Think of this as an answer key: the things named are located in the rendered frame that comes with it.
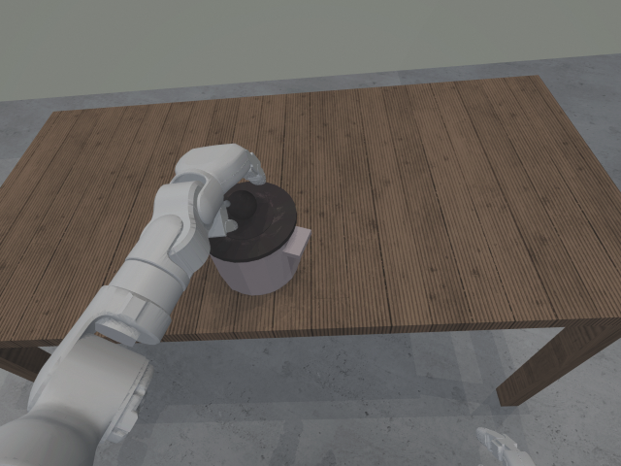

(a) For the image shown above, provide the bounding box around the left robot hand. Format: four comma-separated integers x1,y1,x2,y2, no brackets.
175,144,266,238

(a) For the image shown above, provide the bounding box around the lid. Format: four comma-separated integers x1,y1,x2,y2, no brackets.
209,182,297,263

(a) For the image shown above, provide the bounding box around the pot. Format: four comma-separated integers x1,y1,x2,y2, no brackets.
210,226,311,296

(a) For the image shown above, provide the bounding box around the table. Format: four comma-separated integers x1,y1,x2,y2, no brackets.
0,75,621,407

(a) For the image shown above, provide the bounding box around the knob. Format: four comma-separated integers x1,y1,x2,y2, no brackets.
227,190,257,219

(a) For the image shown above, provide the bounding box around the left robot forearm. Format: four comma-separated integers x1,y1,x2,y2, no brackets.
27,169,224,413

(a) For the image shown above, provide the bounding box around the robot left upper arm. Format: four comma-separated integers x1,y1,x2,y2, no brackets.
0,331,154,466

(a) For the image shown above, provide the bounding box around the right robot hand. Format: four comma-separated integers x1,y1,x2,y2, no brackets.
475,427,537,466

